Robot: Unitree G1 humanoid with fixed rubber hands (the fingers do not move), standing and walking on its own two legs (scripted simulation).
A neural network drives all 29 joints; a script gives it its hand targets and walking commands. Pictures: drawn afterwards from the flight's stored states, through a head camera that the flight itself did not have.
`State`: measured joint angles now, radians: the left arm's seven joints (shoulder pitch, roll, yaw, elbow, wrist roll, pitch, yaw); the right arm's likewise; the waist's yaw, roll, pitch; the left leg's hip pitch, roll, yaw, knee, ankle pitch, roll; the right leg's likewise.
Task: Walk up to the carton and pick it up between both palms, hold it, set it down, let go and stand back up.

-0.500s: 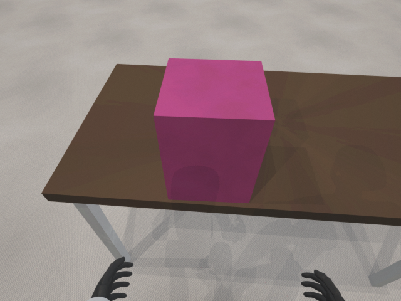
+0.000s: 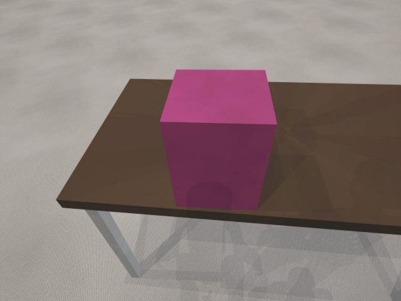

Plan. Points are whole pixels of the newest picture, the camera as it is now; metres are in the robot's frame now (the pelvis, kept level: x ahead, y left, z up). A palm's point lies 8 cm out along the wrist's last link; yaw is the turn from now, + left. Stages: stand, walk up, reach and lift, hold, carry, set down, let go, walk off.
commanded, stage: stand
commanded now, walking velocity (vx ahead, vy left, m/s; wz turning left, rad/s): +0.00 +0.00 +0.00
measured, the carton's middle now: (217, 142) +0.46 +0.01 +0.07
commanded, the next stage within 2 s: none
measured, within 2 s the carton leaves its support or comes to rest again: neither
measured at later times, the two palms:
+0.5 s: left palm out of the picture -0.03 +0.22 -0.14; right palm out of the picture -0.03 -0.20 -0.14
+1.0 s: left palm out of the picture -0.07 +0.21 -0.15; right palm out of the picture -0.06 -0.17 -0.14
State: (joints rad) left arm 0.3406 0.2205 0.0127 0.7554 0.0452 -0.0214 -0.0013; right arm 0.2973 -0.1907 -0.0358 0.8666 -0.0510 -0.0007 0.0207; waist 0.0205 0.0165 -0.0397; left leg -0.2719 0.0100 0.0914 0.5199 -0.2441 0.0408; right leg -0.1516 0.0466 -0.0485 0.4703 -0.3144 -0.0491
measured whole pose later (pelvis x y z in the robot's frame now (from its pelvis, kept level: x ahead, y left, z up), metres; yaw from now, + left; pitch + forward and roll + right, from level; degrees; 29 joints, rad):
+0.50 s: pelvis -0.01 +0.01 +0.01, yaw +0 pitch -2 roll -1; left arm 0.39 0.13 0.01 1.05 0.03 -0.02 0.03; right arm 0.37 -0.13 -0.01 1.07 -0.03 -0.01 -0.02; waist 0.00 0.01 -0.02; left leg -0.23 -0.01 0.09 0.43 -0.18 0.06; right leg -0.11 0.03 -0.05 0.40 -0.27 -0.03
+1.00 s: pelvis -0.02 +0.03 +0.00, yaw +0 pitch -1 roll -1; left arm 0.37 0.07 -0.01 1.16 0.02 -0.01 0.04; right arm 0.35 -0.10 -0.01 1.15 -0.02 0.00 -0.03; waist -0.01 0.01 0.00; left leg -0.24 -0.03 0.11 0.42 -0.17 0.09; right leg -0.14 0.00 -0.04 0.42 -0.26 -0.01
